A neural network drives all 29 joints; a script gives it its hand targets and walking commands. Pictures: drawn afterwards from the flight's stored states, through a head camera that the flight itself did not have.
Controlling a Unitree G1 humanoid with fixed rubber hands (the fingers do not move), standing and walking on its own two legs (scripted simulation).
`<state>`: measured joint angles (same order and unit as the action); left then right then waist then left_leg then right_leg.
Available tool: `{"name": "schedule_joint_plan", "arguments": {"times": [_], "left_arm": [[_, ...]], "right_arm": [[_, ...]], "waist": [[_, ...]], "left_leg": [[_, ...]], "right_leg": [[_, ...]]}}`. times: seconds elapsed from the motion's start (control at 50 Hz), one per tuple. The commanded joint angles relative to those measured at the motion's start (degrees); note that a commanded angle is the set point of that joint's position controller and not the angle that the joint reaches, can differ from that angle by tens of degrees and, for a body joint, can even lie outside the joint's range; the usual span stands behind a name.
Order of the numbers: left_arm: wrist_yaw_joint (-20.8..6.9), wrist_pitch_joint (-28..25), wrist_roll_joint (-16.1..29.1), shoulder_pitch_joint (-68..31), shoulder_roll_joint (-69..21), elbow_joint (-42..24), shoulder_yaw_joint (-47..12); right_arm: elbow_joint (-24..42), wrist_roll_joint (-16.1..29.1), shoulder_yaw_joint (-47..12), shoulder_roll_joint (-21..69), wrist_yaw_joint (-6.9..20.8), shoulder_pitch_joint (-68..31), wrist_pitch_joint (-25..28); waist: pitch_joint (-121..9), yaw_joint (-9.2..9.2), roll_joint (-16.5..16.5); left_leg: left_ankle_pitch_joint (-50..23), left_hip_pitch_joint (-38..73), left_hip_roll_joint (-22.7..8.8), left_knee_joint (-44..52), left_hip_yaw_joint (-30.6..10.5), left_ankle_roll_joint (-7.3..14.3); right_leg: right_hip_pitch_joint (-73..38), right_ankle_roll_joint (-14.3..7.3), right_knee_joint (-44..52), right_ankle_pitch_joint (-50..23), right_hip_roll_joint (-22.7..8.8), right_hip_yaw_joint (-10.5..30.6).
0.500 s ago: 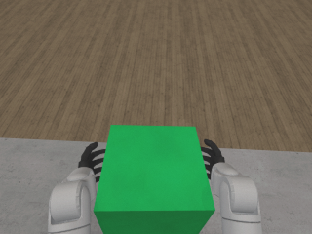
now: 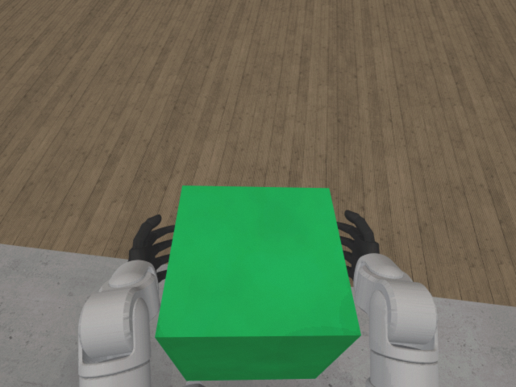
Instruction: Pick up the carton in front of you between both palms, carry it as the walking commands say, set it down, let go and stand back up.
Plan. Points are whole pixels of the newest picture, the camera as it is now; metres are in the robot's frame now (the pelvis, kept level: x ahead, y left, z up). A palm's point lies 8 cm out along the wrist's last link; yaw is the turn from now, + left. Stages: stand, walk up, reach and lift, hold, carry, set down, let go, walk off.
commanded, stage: carry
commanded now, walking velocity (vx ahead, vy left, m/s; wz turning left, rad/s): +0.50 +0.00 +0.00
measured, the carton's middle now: (254, 289) +0.27 +0.01 +0.01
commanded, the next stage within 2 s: none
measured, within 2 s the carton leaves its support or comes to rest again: neither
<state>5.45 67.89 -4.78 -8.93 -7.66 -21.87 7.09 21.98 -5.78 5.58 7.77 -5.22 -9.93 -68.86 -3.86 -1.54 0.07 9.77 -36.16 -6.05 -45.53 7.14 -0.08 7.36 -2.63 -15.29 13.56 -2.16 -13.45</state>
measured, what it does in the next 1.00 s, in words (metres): walks ahead: left foot, then right foot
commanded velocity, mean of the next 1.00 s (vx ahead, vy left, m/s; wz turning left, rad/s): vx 0.50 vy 0.00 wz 0.00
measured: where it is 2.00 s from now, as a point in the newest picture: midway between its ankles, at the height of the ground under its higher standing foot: (258, 158)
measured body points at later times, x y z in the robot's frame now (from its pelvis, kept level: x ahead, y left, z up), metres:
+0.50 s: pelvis +0.34 +0.04 +0.00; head +0.36 +0.05 +0.45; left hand +0.65 +0.17 +0.11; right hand +0.63 -0.13 +0.12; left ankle +0.27 +0.11 -0.75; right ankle +0.44 -0.12 -0.70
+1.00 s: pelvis +0.66 -0.01 -0.01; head +0.75 -0.02 +0.43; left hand +1.07 +0.14 +0.13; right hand +1.08 -0.16 +0.13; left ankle +0.77 +0.12 -0.66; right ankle +0.59 -0.07 -0.75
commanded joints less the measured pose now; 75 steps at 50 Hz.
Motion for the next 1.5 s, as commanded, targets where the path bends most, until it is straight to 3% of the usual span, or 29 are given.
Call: {"name": "schedule_joint_plan", "arguments": {"times": [0.0,0.08,0.14,0.16,0.18,0.2,0.26,0.42,0.52,0.58,0.62,0.64,0.66,0.68,0.72,0.74,0.94,1.02,1.06,1.08,1.1,1.12,1.14,1.2,1.34,1.4,1.44,1.46,1.48], "left_arm": [[-16.1,1.3,22.8,-23.2,-50.0,-2.9,-41.7],[-15.9,1.9,21.6,-23.0,-48.8,-1.8,-41.0],[-15.6,2.2,21.5,-24.7,-48.0,-2.7,-41.5],[-15.5,2.3,21.7,-26.2,-47.2,-3.6,-41.5],[-15.3,2.7,22.6,-28.7,-47.4,-6.7,-42.4],[-15.2,2.6,22.8,-30.2,-47.3,-7.0,-42.4],[-14.5,1.8,23.2,-31.2,-50.3,-8.2,-42.6],[-12.0,3.3,21.2,-33.1,-44.5,-8.0,-42.0],[-11.0,6.1,23.1,-48.8,-36.9,-2.7,-40.2],[-10.3,8.1,24.6,-57.6,-34.6,3.6,-36.3],[-10.0,8.9,25.1,-62.3,-34.1,9.8,-32.7],[-10.0,9.3,25.5,-64.5,-33.9,13.0,-30.8],[-10.1,9.3,25.5,-67.9,-32.9,15.2,-28.9],[-10.2,9.4,27.4,-70.9,-36.0,16.8,-28.7],[-10.5,9.3,29.9,-78.4,-41.6,16.9,-28.3],[-10.7,8.9,30.9,-82.8,-44.4,16.2,-28.2],[-10.9,6.9,27.1,-87.4,-53.3,17.5,-25.0],[-10.8,6.3,25.1,-83.4,-51.6,13.1,-27.2],[-10.9,6.3,24.8,-80.7,-50.5,12.5,-28.7],[-11.0,6.2,24.6,-79.7,-50.1,12.1,-29.6],[-11.3,6.6,25.2,-80.7,-50.4,11.0,-30.8],[-11.6,6.8,25.5,-78.9,-50.2,11.7,-31.3],[-11.5,6.2,25.5,-79.8,-50.0,10.8,-31.5],[-10.3,5.5,22.7,-78.5,-48.6,8.2,-30.2],[-7.8,5.5,17.3,-71.9,-41.9,10.0,-29.4],[-8.2,6.6,17.5,-71.4,-41.5,15.3,-29.2],[-9.1,7.1,18.6,-71.4,-43.2,19.6,-28.9],[-9.6,7.0,19.0,-71.1,-44.0,22.1,-28.4],[-10.2,6.8,19.3,-70.9,-44.3,23.9,-27.9]], "right_arm": [[1.3,19.3,-40.5,51.4,12.6,-20.5,0.3],[1.7,20.6,-40.6,50.1,13.5,-22.0,-0.8],[0.9,21.4,-40.0,49.4,14.1,-22.3,-1.1],[1.5,21.6,-39.7,48.9,14.3,-22.7,-1.1],[1.1,21.1,-39.0,48.4,14.5,-24.1,-0.6],[1.5,22.3,-39.4,49.9,14.5,-24.0,-0.5],[6.3,24.2,-40.3,52.1,14.1,-28.4,-0.2],[8.1,24.7,-39.6,43.7,13.9,-31.8,-2.6],[2.0,24.7,-37.1,35.4,12.2,-45.8,-4.9],[-3.8,25.7,-34.2,33.6,10.8,-54.7,-6.7],[-8.4,26.6,-32.4,33.7,10.0,-61.7,-7.9],[-10.5,26.9,-31.3,33.7,9.5,-65.6,-8.3],[-11.4,27.6,-30.4,35.7,9.1,-69.5,-8.9],[-13.0,27.8,-29.4,36.4,8.9,-73.9,-9.1],[-16.0,28.4,-28.0,41.1,8.4,-79.4,-9.0],[-17.2,28.3,-26.8,43.4,8.3,-80.9,-8.8],[-24.1,22.3,-22.3,52.8,7.5,-81.1,-6.2],[-20.4,20.5,-24.0,51.2,7.4,-77.2,-5.4],[-20.1,20.3,-25.3,50.0,7.7,-74.0,-5.3],[-19.6,20.6,-26.0,49.5,8.1,-72.7,-5.1],[-19.3,20.2,-26.5,48.2,8.3,-72.4,-4.7],[-19.9,21.0,-27.1,48.6,8.5,-69.6,-4.4],[-16.5,22.4,-28.3,49.4,8.8,-71.2,-4.2],[-6.6,27.3,-32.4,52.7,9.5,-78.3,-3.6],[-5.8,30.9,-34.2,48.4,11.3,-77.5,-4.7],[-13.2,30.3,-32.9,47.4,12.5,-75.4,-5.9],[-18.4,29.9,-31.2,47.8,13.0,-74.8,-6.3],[-20.6,29.3,-30.6,48.2,13.3,-74.5,-6.4],[-21.9,28.7,-29.9,49.2,13.5,-75.6,-6.5]], "waist": [[-11.2,0.33,-7.8],[-7.2,0.21,-9.3],[-12.7,2.21,-6.4],[-16.5,3.55,-1.5],[-22.0,3.57,15.1],[-19.8,2.91,16.5],[-19.0,2.7,2.7],[-14.4,2.64,7.3],[-8.7,4.1,8.9],[-8.8,2.28,9.7],[-15.4,-1.62,5.3],[-20.6,-3.84,-1.4],[-26.3,-2.68,-18.3],[-25.9,-3.6,-20.1],[-24.3,-2.85,-7.7],[-24.5,-2.5,-6.1],[-24.3,-3.62,-7.0],[-21.3,-3.18,-8.3],[-24.3,1.37,-9.5],[-30.2,5.05,-6.9],[-41.5,6.14,8.0],[-45.7,7.96,18.1],[-41.4,8.34,15.6],[-32.5,7.9,2.8],[-26.2,6.14,6.3],[-22.1,5.0,8.8],[-23.4,1.14,9.1],[-28.0,-1.83,6.9],[-35.9,-4.17,-3.2]], "left_leg": [[-4.5,-1.2,1.7,9.7,3.4,0.4],[-8.4,4.5,2.8,16.3,6.4,2.2],[-3.2,26.8,7.3,19.3,11.0,2.7],[4.0,39.1,-0.7,20.6,0.5,3.4],[16.1,51.9,-17.0,27.7,-28.3,11.9],[8.1,52.0,-19.2,34.5,-37.2,13.7],[-9.9,44.4,-15.2,30.0,-18.7,9.8],[-14.5,42.4,-9.0,33.2,-2.5,8.1],[-16.8,39.1,-7.0,30.8,1.6,8.2],[-22.2,38.8,-7.6,24.7,2.7,6.9],[-28.3,35.0,-3.2,6.2,7.0,4.2],[-16.1,25.5,-1.2,-8.4,5.7,3.1],[7.6,7.8,6.6,-25.4,1.5,0.7],[19.5,-1.1,9.2,-34.7,-5.3,1.8],[14.8,-6.9,4.6,-39.0,-8.3,4.3],[12.9,-7.7,3.3,-37.4,-8.2,4.6],[7.0,-19.0,2.5,-17.9,-2.5,2.8],[-2.1,-3.8,6.8,5.6,4.1,3.5],[-4.7,15.1,12.2,13.9,9.0,5.1],[-8.6,31.8,8.9,16.4,5.2,6.1],[-16.9,55.3,-8.0,11.0,-18.7,13.5],[-17.7,67.6,-13.8,17.0,-37.4,19.3],[-17.4,67.0,-12.8,18.6,-37.5,20.1],[-24.7,59.0,-10.5,16.1,-26.0,14.2],[-16.3,49.2,-8.0,22.5,-16.1,13.4],[-21.8,40.5,-5.5,23.8,-8.0,10.7],[-34.8,33.9,-4.8,14.7,-3.2,8.0],[-34.7,27.2,-3.2,6.0,-1.0,5.3],[-14.2,13.8,0.4,-10.0,-1.8,2.1]], "right_leg": [[-14.5,-4.0,3.8,-22.8,-12.1,7.0],[-14.2,-2.4,2.0,-27.3,-11.7,4.2],[-7.3,0.6,-16.8,-34.7,-8.4,-1.3],[2.8,2.0,-28.9,-20.5,-7.2,-0.2],[20.0,5.0,-47.9,-4.6,-0.3,1.4],[29.9,4.0,-56.6,13.2,2.4,7.9],[31.1,0.7,-56.6,5.7,-5.3,13.4],[31.9,2.8,-32.5,-5.0,-3.9,6.6],[27.9,0.3,-20.9,-10.7,-1.1,2.9],[22.1,-2.0,-18.9,-10.1,0.1,3.1],[4.2,-1.9,-15.2,-5.5,5.2,-1.3],[-7.9,-2.0,-14.0,1.2,-2.0,8.7],[-20.0,-11.1,-7.5,8.6,-18.3,39.4],[-21.6,-13.1,-0.9,7.2,-19.1,47.2],[-19.6,-10.4,-7.0,-7.4,-16.2,35.2],[-17.5,-10.3,-8.7,-14.1,-16.0,31.3],[-23.9,-10.3,-9.4,-28.4,-11.3,18.1],[-19.0,-7.1,-10.4,-38.6,-6.8,9.5],[-13.7,-4.0,-21.7,-54.9,-6.2,4.9],[-5.4,-1.7,-32.2,-45.5,-5.0,4.6],[11.1,0.8,-48.2,-19.2,-2.5,9.0],[27.2,1.5,-60.9,16.7,5.9,12.5],[36.3,0.7,-68.7,16.8,5.5,16.0],[43.1,-0.1,-67.6,11.1,0.7,16.2],[40.8,1.0,-44.7,11.8,-0.1,10.5],[27.3,0.5,-28.0,6.2,3.2,3.7],[9.7,-1.4,-20.5,1.9,7.5,-1.7],[-6.0,-3.0,-18.5,0.1,6.6,0.4],[-23.1,-8.3,-13.9,13.7,-8.7,24.7]]}}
